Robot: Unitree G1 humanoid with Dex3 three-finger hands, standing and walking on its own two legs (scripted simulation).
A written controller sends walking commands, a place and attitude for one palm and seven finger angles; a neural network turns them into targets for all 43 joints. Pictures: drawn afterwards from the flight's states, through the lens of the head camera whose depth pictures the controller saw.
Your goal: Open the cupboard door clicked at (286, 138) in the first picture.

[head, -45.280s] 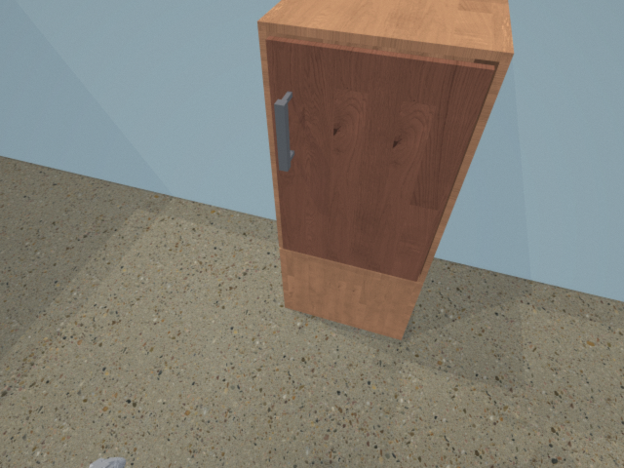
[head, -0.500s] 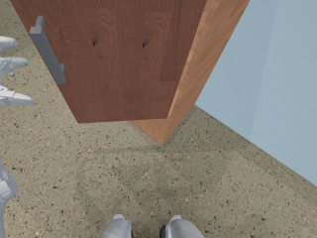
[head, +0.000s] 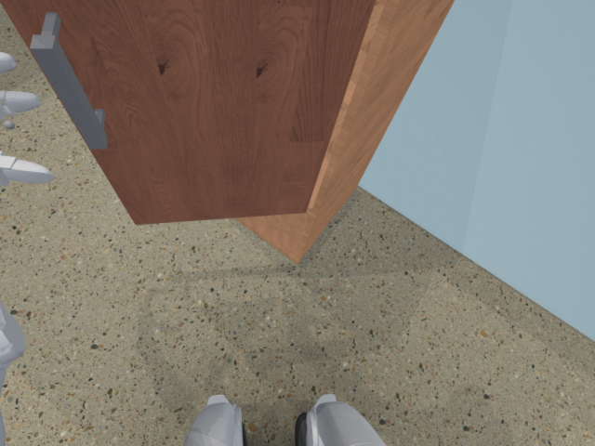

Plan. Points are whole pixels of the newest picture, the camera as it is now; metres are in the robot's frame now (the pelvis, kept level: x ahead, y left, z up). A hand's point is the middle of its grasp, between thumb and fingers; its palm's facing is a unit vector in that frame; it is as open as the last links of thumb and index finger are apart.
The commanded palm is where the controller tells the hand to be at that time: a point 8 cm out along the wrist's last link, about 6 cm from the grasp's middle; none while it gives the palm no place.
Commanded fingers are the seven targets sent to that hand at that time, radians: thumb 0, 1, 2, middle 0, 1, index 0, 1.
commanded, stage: slide the fingers in behind the handle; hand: left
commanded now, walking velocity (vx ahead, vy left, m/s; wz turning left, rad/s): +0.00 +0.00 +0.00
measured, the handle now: (77, 88) +0.54 +0.25 +0.09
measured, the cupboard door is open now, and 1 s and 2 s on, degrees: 44 44 44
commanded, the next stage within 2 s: close the thumb around the handle in 1.46 s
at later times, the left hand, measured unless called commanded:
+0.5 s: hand (40, 126) +0.48 +0.28 +0.09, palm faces +0.06 -1.00 +0.00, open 14.0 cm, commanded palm +0.46 +0.31 +0.09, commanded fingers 0.00 -0.50 0.30 -0.30 -1.20 -0.30 -1.20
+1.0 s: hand (80, 128) +0.48 +0.23 +0.09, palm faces +0.07 -1.00 +0.00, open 14.0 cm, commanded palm +0.46 +0.27 +0.09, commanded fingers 0.00 -0.50 0.30 -0.30 -1.20 -0.30 -1.20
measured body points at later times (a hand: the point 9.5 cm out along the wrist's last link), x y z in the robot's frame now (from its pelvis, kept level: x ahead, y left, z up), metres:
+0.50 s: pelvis +0.01 +0.00 +0.00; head +0.12 +0.04 +0.44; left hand +0.47 +0.33 +0.09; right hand +0.02 -0.27 -0.09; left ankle +0.01 +0.08 -0.68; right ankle +0.01 -0.13 -0.68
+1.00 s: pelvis +0.00 +0.00 +0.01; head +0.11 +0.02 +0.44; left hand +0.47 +0.29 +0.09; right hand +0.03 -0.27 -0.10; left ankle +0.01 +0.08 -0.68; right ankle +0.01 -0.13 -0.68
